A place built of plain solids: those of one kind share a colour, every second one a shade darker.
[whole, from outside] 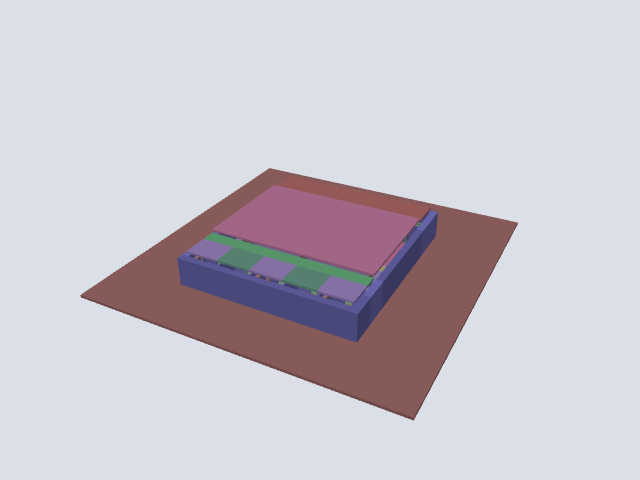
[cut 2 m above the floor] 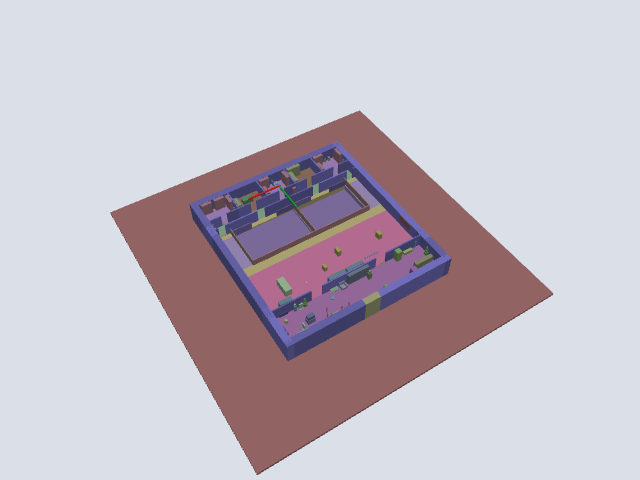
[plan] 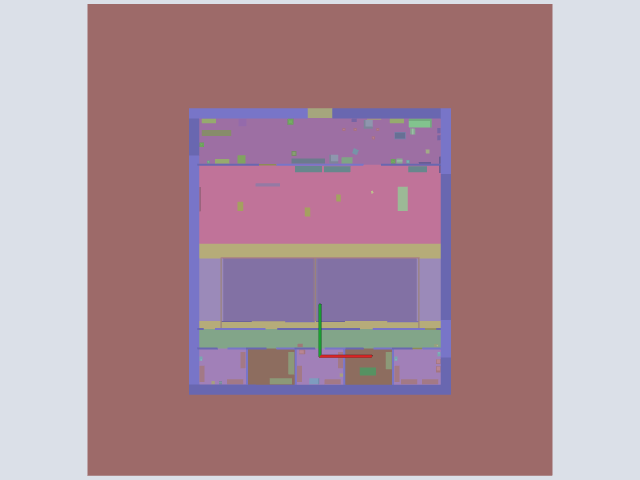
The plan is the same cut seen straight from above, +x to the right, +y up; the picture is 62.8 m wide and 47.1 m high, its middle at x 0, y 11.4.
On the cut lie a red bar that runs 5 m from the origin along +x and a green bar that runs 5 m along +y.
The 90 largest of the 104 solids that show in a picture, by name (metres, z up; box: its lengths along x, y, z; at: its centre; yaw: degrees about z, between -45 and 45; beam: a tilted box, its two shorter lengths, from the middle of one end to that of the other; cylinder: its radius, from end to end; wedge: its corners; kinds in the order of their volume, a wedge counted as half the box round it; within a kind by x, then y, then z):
{
 "ground_under_all_1": {"box": [45.63, 46.3, 0.4], "at": [0.0, 11.41, -0.75]},
 "wall_1": {"box": [1.0, 5.45, 4.16], "at": [-12.35, -1.06, 1.48]},
 "wall_2": {"box": [1.0, 3.7, 4.16], "at": [-12.35, 1.71, 1.48]},
 "wall_3": {"box": [1.0, 17.92, 4.16], "at": [-12.35, 10.72, 1.48]},
 "wall_4": {"box": [1.0, 6.45, 4.16], "at": [-12.35, 21.11, 1.48]},
 "wall_5": {"box": [2.02, 0.2, 4.16], "at": [-11.04, 0.76, 1.48]},
 "wall_6": {"box": [6.58, 1.0, 4.16], "at": [-9.56, -3.29, 1.48]},
 "wall_7": {"box": [6.07, 0.2, 4.16], "at": [-9.02, 18.78, 1.48]},
 "wall_8": {"box": [2.02, 0.2, 4.16], "at": [-8.08, 0.76, 1.48]},
 "wall_9": {"box": [4.96, 0.2, 4.16], "at": [-7.83, 2.66, 1.48]},
 "wall_10": {"box": [0.2, 3.85, 4.16], "at": [-7.17, -1.06, 1.48]},
 "wall_11": {"box": [3.83, 0.2, 4.16], "at": [-7.17, 0.76, 1.48]},
 "wall_12": {"box": [11.65, 1.0, 4.16], "at": [-7.03, 23.83, 1.48]},
 "wall_13": {"box": [2.02, 0.2, 4.16], "at": [-6.26, 0.76, 1.48]},
 "wall_14": {"box": [6.58, 1.0, 4.16], "at": [-4.78, -3.29, 1.48]},
 "wall_15": {"box": [2.02, 0.2, 4.16], "at": [-3.3, 0.76, 1.48]},
 "wall_16": {"box": [0.2, 3.85, 4.16], "at": [-2.39, -1.06, 1.48]},
 "wall_17": {"box": [2.02, 0.2, 4.16], "at": [-1.48, 0.76, 1.48]},
 "wall_18": {"box": [8.12, 0.2, 4.16], "at": [-0.13, 2.66, 1.48]},
 "wall_19": {"box": [6.58, 1.0, 4.16], "at": [0.0, -3.29, 1.48]},
 "wall_20": {"box": [8.56, 0.2, 4.16], "at": [0.0, 18.78, 1.48]},
 "wall_21": {"box": [2.02, 0.2, 4.16], "at": [1.48, 0.76, 1.48]},
 "wall_22": {"box": [0.2, 3.85, 4.16], "at": [2.39, -1.06, 1.48]},
 "wall_23": {"box": [3.83, 0.2, 4.16], "at": [2.39, 0.76, 1.48]},
 "wall_24": {"box": [6.58, 1.0, 4.16], "at": [4.78, -3.29, 1.48]},
 "wall_25": {"box": [2.02, 0.2, 4.16], "at": [6.26, 0.76, 1.48]},
 "wall_26": {"box": [11.65, 1.0, 4.16], "at": [7.03, 23.83, 1.48]},
 "wall_27": {"box": [0.2, 3.85, 4.16], "at": [7.17, -1.06, 1.48]},
 "wall_28": {"box": [5.12, 0.2, 4.16], "at": [7.74, 2.66, 1.48]},
 "wall_29": {"box": [2.02, 0.2, 4.16], "at": [8.08, 0.76, 1.48]},
 "wall_30": {"box": [6.07, 0.2, 4.16], "at": [9.02, 18.78, 1.48]},
 "wall_31": {"box": [6.58, 1.0, 4.16], "at": [9.56, -3.29, 1.48]},
 "wall_32": {"box": [2.02, 0.2, 4.16], "at": [11.04, 0.76, 1.48]},
 "wall_33": {"box": [1.0, 5.45, 4.16], "at": [12.35, -1.06, 1.48]},
 "wall_34": {"box": [1.0, 3.7, 4.16], "at": [12.35, 1.71, 1.48]},
 "wall_35": {"box": [1.0, 17.92, 4.16], "at": [12.35, 10.72, 1.48]},
 "wall_36": {"box": [1.0, 6.45, 4.16], "at": [12.35, 21.11, 1.48]},
 "floor_yard_1": {"box": [23.9, 7.75, 1.44], "at": [0.0, 14.9, 0.12]},
 "floor_lobby_1": {"box": [23.9, 4.65, 1.44], "at": [0.0, 21.11, 0.12]},
 "ceil_hall_1": {"box": [23.9, 16.12, 0.3], "at": [0.0, 10.72, 4.74]},
 "floor_plot_1": {"box": [8.85, 6.12, 0.6], "at": [-5.08, 6.52, -0.3]},
 "floor_plot_2": {"box": [9.75, 6.12, 1.2], "at": [4.62, 6.52, 0.0]},
 "floor_walkway_1": {"box": [23.9, 0.8, 1.44], "at": [0.0, 3.06, 0.12]},
 "floor_walkway_2": {"box": [23.9, 1.45, 1.44], "at": [0.0, 10.3, 0.12]},
 "floor_store_1": {"box": [4.78, 3.65, 1.44], "at": [-9.56, -1.06, 0.12]},
 "floor_store_2": {"box": [4.78, 3.65, 1.44], "at": [0.0, -1.06, 0.12]},
 "floor_store_3": {"box": [4.78, 3.65, 1.44], "at": [9.56, -1.06, 0.12]},
 "floor_back_corridor_1": {"box": [23.9, 1.9, 1.44], "at": [0.0, 1.71, 0.12]},
 "floor_office_1": {"box": [4.78, 3.65, 1.44], "at": [-4.78, -1.06, 0.12]},
 "floor_office_2": {"box": [4.78, 3.65, 1.44], "at": [4.78, -1.06, 0.12]},
 "floor_baulk_1": {"box": [2.45, 6.12, 1.44], "at": [-10.72, 6.52, 0.12]},
 "floor_baulk_2": {"box": [0.4, 6.12, 1.44], "at": [-0.45, 6.52, 0.12]},
 "floor_baulk_3": {"box": [2.45, 6.12, 1.44], "at": [10.72, 6.52, 0.12]},
 "ceil_lobby_1": {"box": [23.9, 4.65, 0.3], "at": [0.0, 21.11, 4.39]},
 "ceil_store_1": {"box": [4.78, 3.65, 0.3], "at": [-9.56, -1.06, 4.24]},
 "ceil_store_2": {"box": [4.78, 3.65, 0.3], "at": [0.0, -1.06, 4.24]},
 "ceil_store_3": {"box": [4.78, 3.65, 0.3], "at": [9.56, -1.06, 4.24]},
 "shelves_store_1": {"box": [0.5, 1.6, 2.0], "at": [-11.57, -1.74, 1.84]},
 "shelves_store_2": {"box": [1.6, 0.5, 2.0], "at": [-8.32, -2.51, 1.84]},
 "shelves_store_3": {"box": [0.5, 1.6, 2.0], "at": [-7.55, -0.39, 1.84]},
 "shelves_store_4": {"box": [0.5, 1.6, 2.0], "at": [-2.01, -1.74, 1.84]},
 "shelves_store_5": {"box": [1.6, 0.5, 2.0], "at": [1.24, -2.51, 1.84]},
 "shelves_store_6": {"box": [0.5, 1.6, 2.0], "at": [2.01, -0.39, 1.84]},
 "shelves_store_7": {"box": [0.5, 1.6, 2.0], "at": [7.55, -1.74, 1.84]},
 "shelves_store_8": {"box": [1.6, 0.5, 2.0], "at": [8.75, -2.51, 1.84]},
 "shelves_store_9": {"box": [1.6, 0.5, 2.0], "at": [10.8, -2.51, 1.84]},
 "ceil_back_corridor_1": {"box": [23.9, 1.9, 0.3], "at": [0.0, 1.71, 4.24]},
 "door_leaf_1": {"box": [2.4, 0.97, 4.71], "at": [0.0, 23.84, 1.75]},
 "ceil_office_1": {"box": [4.78, 3.65, 0.3], "at": [-4.78, -1.06, 4.24]},
 "ceil_office_2": {"box": [4.78, 3.65, 0.3], "at": [4.78, -1.06, 4.24]},
 "cabinets_hall_1": {"box": [2.65, 0.6, 2.0], "at": [-1.12, 18.35, 1.84]},
 "cabinets_hall_2": {"box": [2.6, 0.6, 2.0], "at": [1.7, 18.35, 1.84]},
 "cabinets_hall_3": {"box": [1.85, 0.6, 2.0], "at": [9.57, 18.35, 1.84]},
 "cabinets_office_1": {"box": [2.2, 0.6, 2.0], "at": [-3.84, -2.46, 1.84]},
 "cabinets_office_2": {"box": [0.6, 2.2, 2.0], "at": [-2.82, -0.69, 1.84]},
 "cabinets_office_3": {"box": [0.6, 1.7, 2.0], "at": [6.74, -0.44, 1.84]},
 "rail_baulk_1": {"box": [0.12, 6.82, 2.49], "at": [-9.7, 6.17, 0.65]},
 "rail_baulk_2": {"box": [0.12, 6.12, 2.49], "at": [-0.45, 6.52, 0.65]},
 "rail_baulk_3": {"box": [0.12, 6.82, 2.49], "at": [9.7, 6.17, 0.65]},
 "rail_far_1": {"box": [19.52, 0.12, 2.49], "at": [0.0, 9.64, 0.65]},
 "lockers_lobby_1": {"box": [3.3, 0.5, 1.8], "at": [-1.15, 19.16, 1.74]},
 "console_hall_1": {"box": [1.0, 2.4, 1.16], "at": [8.12, 15.43, 1.41]},
 "rail_end_1": {"box": [2.94, 0.12, 2.49], "at": [-8.17, 3.4, 0.65]},
 "rail_end_2": {"box": [2.89, 0.12, 2.49], "at": [-1.95, 3.4, 0.65]},
 "rail_end_3": {"box": [3.04, 0.12, 2.49], "at": [8.12, 3.4, 0.65]},
 "desk_lobby_1": {"box": [2.9, 0.6, 1.05], "at": [-10.15, 21.9, 1.36]},
 "drinks_machine_lobby_1": {"box": [0.8, 0.75, 1.85], "at": [-7.6, 22.93, 1.76]},
 "machine_lobby_1": {"box": [0.8, 0.8, 1.7], "at": [-7.7, 19.31, 1.79]},
 "step_cable_cover_1": {"box": [2.4, 0.3, 1.47], "at": [-5.13, 16.81, 0.14]},
 "desk_office_1": {"box": [1.6, 0.8, 0.74], "at": [4.7, -1.51, 1.21]}
}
